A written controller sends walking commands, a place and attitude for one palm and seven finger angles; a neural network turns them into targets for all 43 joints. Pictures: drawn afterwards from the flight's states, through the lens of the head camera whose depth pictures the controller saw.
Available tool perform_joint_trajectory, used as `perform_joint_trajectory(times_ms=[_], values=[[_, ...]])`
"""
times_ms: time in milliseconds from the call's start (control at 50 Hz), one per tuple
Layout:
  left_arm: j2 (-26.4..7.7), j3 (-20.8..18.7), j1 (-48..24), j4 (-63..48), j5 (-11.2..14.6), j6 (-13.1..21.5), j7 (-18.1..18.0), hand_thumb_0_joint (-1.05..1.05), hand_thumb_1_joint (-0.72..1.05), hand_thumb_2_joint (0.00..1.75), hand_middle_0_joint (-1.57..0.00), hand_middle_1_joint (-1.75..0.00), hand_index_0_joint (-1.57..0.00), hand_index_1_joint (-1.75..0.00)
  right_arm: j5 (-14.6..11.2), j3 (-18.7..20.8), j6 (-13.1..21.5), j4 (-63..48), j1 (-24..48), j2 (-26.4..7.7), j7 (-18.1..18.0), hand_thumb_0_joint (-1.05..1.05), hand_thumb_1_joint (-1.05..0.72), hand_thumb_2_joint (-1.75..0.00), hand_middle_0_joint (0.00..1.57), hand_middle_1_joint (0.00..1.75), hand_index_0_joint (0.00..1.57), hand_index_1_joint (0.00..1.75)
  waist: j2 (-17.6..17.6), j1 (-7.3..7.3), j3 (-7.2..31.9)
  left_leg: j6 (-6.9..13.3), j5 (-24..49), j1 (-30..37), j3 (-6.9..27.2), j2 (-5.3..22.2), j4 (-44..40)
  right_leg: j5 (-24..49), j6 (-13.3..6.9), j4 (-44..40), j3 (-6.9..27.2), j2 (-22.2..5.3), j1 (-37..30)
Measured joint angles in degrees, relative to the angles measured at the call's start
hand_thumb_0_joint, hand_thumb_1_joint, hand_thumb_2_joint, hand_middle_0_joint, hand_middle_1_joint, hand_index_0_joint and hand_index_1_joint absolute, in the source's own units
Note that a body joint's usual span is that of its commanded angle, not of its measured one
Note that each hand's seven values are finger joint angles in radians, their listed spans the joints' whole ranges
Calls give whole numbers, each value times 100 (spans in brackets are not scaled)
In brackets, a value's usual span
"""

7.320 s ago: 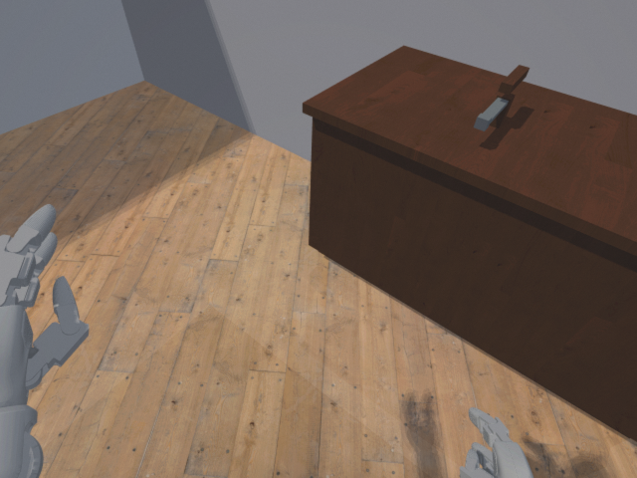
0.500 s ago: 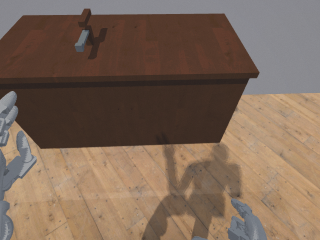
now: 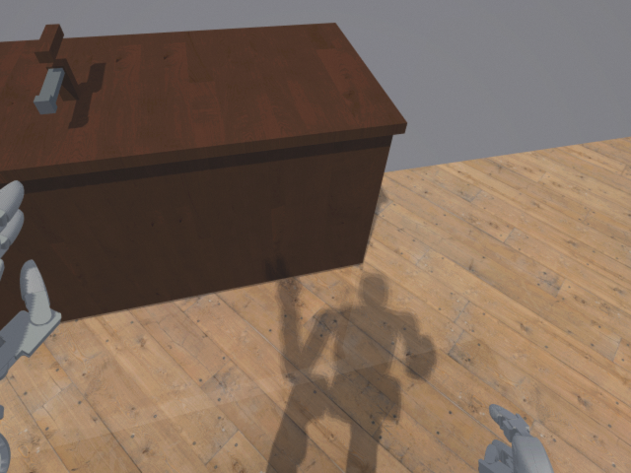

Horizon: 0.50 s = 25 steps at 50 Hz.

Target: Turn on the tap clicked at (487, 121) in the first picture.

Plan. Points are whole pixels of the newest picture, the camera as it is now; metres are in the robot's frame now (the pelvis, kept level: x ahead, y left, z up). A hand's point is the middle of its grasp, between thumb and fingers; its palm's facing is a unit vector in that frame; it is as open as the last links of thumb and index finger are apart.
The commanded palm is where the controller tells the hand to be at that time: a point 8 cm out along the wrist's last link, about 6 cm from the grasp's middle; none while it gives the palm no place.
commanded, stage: take the last steps up to it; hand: left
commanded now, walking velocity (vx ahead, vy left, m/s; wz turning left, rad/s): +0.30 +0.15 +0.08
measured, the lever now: (45, 104) +0.74 +0.59 +0.03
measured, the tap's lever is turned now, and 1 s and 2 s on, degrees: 0 0 0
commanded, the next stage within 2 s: come to a stop and stand still in 1.54 s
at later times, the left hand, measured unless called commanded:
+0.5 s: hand (13, 278) +0.25 +0.30 +0.17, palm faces +0.44 -0.79 -0.43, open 7.4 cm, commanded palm +0.18 +0.33 +0.18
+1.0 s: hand (28, 198) +0.34 +0.33 +0.18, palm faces +0.41 -0.78 -0.48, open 7.4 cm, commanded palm +0.29 +0.38 +0.18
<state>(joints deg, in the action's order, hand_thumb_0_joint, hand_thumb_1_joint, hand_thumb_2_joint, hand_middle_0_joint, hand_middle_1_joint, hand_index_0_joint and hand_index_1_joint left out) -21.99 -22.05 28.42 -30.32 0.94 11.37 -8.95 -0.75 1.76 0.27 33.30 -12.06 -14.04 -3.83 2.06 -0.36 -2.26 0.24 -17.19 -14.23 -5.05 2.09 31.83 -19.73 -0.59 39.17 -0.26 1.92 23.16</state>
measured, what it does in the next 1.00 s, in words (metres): walks ahead: left foot, then right foot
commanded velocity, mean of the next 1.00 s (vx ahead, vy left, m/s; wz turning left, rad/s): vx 0.30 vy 0.15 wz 0.04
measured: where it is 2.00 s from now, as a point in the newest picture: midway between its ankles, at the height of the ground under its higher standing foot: (239, 435)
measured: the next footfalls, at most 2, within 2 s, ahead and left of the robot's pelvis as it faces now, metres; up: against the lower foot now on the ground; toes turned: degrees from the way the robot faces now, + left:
left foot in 0.40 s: +0.09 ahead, +0.16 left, +0.00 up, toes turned +8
right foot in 0.68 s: +0.14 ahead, -0.04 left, +0.00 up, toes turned -8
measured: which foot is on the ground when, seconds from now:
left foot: down 0.00-0.14, up 0.16-0.38, down 0.40-0.70, up 0.72-1.00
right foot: down 0.00-0.40, up 0.42-0.66, down 0.68-1.00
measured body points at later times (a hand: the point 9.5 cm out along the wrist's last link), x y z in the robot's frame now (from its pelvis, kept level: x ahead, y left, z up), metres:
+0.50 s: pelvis +0.03 +0.05 +0.00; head +0.06 +0.05 +0.45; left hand +0.22 +0.34 +0.20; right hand +0.18 -0.19 -0.10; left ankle +0.05 +0.15 -0.73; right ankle +0.01 -0.08 -0.69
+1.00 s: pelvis +0.14 +0.09 +0.01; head +0.19 +0.08 +0.45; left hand +0.31 +0.37 +0.20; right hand +0.30 -0.16 -0.09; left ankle +0.20 +0.26 -0.70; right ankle +0.10 -0.03 -0.73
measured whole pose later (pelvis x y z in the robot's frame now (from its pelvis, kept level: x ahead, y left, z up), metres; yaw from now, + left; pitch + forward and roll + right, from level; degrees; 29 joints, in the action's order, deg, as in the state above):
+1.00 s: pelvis +0.14 +0.09 +0.01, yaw +3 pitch +1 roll +3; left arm -20.3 -21.0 30.0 -31.4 0.3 15.5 -9.0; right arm 0.1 2.9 2.9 35.6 -11.4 -15.0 -2.8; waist 1.7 0.3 -5.6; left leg -0.6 -14.4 -25.0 -7.0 5.2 37.4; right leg -20.0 1.9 30.5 -8.1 -8.7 10.5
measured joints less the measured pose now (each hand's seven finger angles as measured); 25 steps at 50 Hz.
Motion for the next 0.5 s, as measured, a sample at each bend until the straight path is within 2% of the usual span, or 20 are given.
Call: perform_joint_trajectory(times_ms=[40, 80, 100, 140, 200, 240, 280, 380, 420, 460, 500], values=[[75, 88, -21, 97, -46, -6, -19, 1, 89, 90, -21, -30, -22, -30, 12, -50, 133, 5, -92, 96, 3, 1, -91, -89, 19, 30, 19, 30, -96, -34, 123, -13, -54, 33, 64, 73, 19, -292, 53, 172, -172, -73, -147], [116, 155, -4, 138, -78, 14, -38, 1, 89, 90, -21, -30, -22, -30, 11, -134, 235, 15, -168, 180, 37, 1, -91, -89, 19, 30, 20, 30, -186, -36, 240, -51, -135, -2, 103, 145, 145, -287, 79, -274, -344, -164, -498], [118, 165, -13, 160, -99, 38, -44, 1, 89, 90, -21, -30, -21, -30, 16, -178, 268, 22, -181, 220, 53, 1, -91, -89, 19, 30, 20, 30, -215, -22, 281, -74, -205, -56, 103, 170, 271, -111, 55, -569, -404, -207, -658], [154, 205, -138, 258, -125, 96, -38, 1, 89, 90, -21, -30, -21, -30, 33, -231, 277, 87, -135, 270, 77, 1, -91, -89, 19, 30, 20, 30, -327, -19, 271, -68, -450, -181, 158, 226, 584, 470, -30, -636, -495, -180, -658], [248, 331, -389, 456, -113, 131, 5, 1, 89, 90, -21, -30, -21, -30, 29, -221, 190, 282, -80, 298, 118, 1, -91, -89, 20, 30, 20, 30, -339, 4, 265, -55, -923, -620, 244, 71, 1655, 336, -112, -533, -529, -271, -613], [313, 367, -416, 514, -93, 154, 18, 1, 89, 90, -21, -30, -22, -30, 40, -231, 114, 374, -47, 271, 136, 1, -91, -89, 20, 30, 20, 30, -313, -13, 222, -69, -847, -899, 236, 20, 2180, 377, -95, -707, -527, -361, -691], [302, 334, -293, 467, -86, 198, 24, 1, 89, 90, -21, -30, -22, -30, 51, -237, 64, 396, -41, 257, 140, 1, -91, -89, 20, 30, 20, 30, -250, -47, 168, -70, -673, -979, 159, 63, 2011, 486, -20, -903, -509, -457, -772], [161, 206, 64, 74, -69, 243, -19, 1, 89, 90, -21, -30, -22, -30, 75, -153, 138, 261, -156, 165, 83, 1, -91, -89, 20, 30, 20, 30, -122, -7, -25, -24, -164, -396, -45, 150, 194, 379, 192, -837, -426, -665, -857], [125, 157, 6, -26, -48, 250, -44, 1, 89, 90, -21, -30, -22, -30, 55, -68, 219, 216, -161, 130, 27, 1, -91, -89, 20, 30, 20, 30, -88, 54, -132, 20, 298, -261, -133, 77, -6, -11, 189, -342, -314, -747, -725], [97, 92, -155, 107, -64, 284, -55, 1, 89, 90, -21, -30, -22, -30, 44, -26, 299, 266, -104, 196, 1, 1, -91, -89, 20, 30, 20, 30, -65, 73, -177, 85, 215, -257, -199, 11, 143, -705, 133, 742, -187, -697, -375], [78, 42, -277, 267, -68, 269, -47, 1, 89, 90, -21, -30, -22, -30, 24, -32, 396, 329, -64, 294, 21, 1, -91, -89, 19, 30, 20, 30, -116, 25, -147, 149, 140, -199, -178, -20, 65, -836, 133, 1598, -243, -616, -51]])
